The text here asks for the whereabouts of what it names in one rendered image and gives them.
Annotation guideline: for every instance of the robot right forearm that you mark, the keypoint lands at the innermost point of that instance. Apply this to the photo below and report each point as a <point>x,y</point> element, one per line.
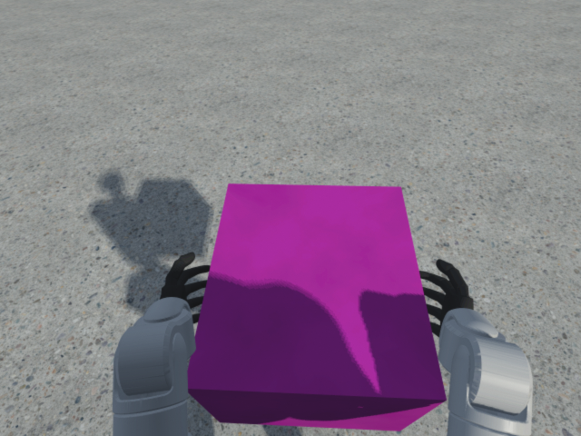
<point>491,384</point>

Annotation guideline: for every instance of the carton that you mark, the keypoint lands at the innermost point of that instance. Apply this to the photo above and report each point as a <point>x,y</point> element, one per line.
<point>314,313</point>

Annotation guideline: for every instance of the robot right hand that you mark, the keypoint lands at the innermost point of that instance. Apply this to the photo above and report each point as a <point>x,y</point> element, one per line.
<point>456,292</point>

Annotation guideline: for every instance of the robot left forearm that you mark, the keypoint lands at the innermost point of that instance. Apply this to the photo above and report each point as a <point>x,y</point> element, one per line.
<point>150,378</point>

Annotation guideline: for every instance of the robot left hand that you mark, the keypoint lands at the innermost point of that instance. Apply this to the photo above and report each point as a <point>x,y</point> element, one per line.
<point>177,277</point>

